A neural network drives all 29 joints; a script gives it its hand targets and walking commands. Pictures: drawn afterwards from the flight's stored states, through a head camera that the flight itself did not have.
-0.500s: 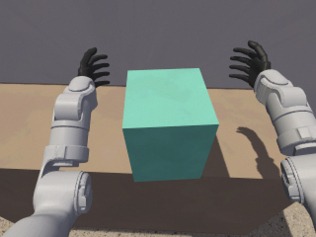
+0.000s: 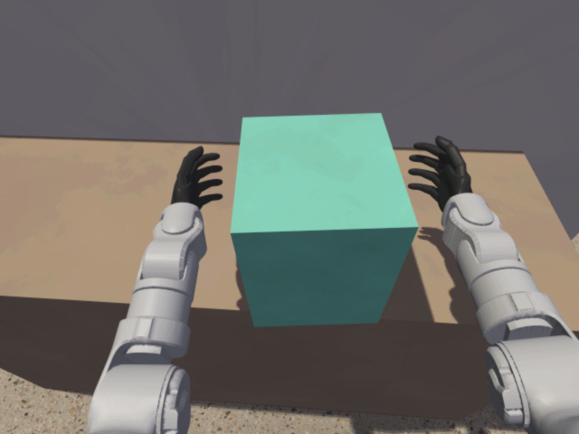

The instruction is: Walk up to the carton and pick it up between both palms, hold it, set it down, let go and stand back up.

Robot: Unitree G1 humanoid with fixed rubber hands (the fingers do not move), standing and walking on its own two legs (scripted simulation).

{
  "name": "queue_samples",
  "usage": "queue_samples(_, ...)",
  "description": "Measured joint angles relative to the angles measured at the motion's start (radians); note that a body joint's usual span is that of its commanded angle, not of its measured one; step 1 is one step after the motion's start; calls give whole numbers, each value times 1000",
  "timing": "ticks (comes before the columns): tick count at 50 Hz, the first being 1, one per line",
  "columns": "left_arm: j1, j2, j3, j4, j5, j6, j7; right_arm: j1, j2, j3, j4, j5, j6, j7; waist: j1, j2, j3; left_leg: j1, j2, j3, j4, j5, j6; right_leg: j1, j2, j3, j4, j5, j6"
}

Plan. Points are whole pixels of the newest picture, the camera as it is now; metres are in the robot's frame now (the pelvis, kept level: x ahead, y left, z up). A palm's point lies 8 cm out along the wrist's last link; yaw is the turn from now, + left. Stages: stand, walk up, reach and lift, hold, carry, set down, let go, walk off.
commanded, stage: reach and lift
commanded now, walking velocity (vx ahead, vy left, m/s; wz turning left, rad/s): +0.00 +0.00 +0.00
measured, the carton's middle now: (314, 225) +0.40 +0.01 +0.06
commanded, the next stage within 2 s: none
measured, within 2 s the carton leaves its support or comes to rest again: neither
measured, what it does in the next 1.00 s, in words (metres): stands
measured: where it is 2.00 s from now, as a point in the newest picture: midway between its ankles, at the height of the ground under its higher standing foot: outside the picture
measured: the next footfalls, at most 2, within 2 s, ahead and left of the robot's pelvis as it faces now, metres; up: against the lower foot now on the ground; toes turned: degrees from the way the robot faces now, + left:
none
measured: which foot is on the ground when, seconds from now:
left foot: down 0.00-1.00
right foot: down 0.00-1.00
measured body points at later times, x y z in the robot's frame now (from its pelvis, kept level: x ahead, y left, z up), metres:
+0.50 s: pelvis +0.00 +0.00 +0.00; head +0.02 +0.01 +0.45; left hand +0.41 +0.16 +0.11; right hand +0.43 -0.15 +0.11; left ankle -0.03 +0.13 -0.75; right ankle +0.02 -0.11 -0.75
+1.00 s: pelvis -0.01 +0.00 +0.00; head +0.01 +0.01 +0.45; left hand +0.40 +0.15 +0.11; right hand +0.43 -0.14 +0.11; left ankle -0.03 +0.13 -0.75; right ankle +0.02 -0.11 -0.75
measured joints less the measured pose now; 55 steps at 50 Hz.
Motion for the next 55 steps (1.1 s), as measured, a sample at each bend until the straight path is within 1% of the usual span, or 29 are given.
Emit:
queue_samples(6,-4,-21,4,70,16,-74,-7,-2,21,20,48,-5,-47,-18,4,1,-2,11,1,-4,-8,1,-1,12,1,-4,-6,-1,-1)
queue_samples(10,6,-37,6,79,35,-102,-7,0,39,24,58,-9,-73,-28,7,0,3,19,4,-5,-7,0,-4,22,4,-5,-11,-1,-3)
queue_samples(17,11,-62,-2,55,41,-97,6,-13,61,22,67,-13,-80,-50,5,-3,15,27,6,-8,-4,-2,-6,34,6,-7,-14,1,-4)
queue_samples(22,-20,-80,11,81,59,-93,16,-38,84,18,87,-22,-69,-68,4,-10,19,26,6,-6,-5,1,-5,31,7,-6,-11,2,-5)
queue_samples(28,-39,-105,26,84,90,-95,36,-59,115,8,100,-37,-75,-88,3,-7,28,28,9,-7,2,-1,-7,37,9,-6,-14,5,-6)
queue_samples(35,-49,-116,40,88,102,-92,41,-69,148,-16,106,-60,-74,-120,-4,-5,41,31,7,-14,7,-1,-6,46,7,-13,-13,5,-5)
queue_samples(47,-68,-124,48,127,111,-123,61,-85,154,-42,130,-80,-76,-117,-7,-3,36,14,7,-21,20,-2,-7,35,7,-19,-10,6,-6)
queue_samples(55,-75,-129,73,163,132,-164,51,-91,167,-68,142,-110,-83,-114,-13,-4,31,12,4,-25,11,5,-5,31,3,-22,-11,7,-6)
